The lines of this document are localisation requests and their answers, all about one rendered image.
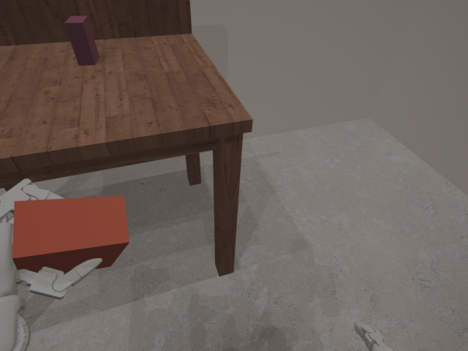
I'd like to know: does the right robot hand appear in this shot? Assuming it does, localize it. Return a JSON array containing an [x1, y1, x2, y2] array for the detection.
[[354, 321, 393, 351]]

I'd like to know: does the sponge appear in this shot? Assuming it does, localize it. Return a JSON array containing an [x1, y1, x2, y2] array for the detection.
[[12, 196, 129, 274]]

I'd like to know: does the left robot forearm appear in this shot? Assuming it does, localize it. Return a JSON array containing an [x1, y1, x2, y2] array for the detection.
[[0, 295, 31, 351]]

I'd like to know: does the left robot hand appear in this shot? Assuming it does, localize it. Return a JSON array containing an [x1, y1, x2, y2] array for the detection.
[[0, 178, 102, 300]]

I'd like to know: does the table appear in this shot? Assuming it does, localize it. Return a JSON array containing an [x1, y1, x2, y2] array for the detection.
[[0, 0, 253, 276]]

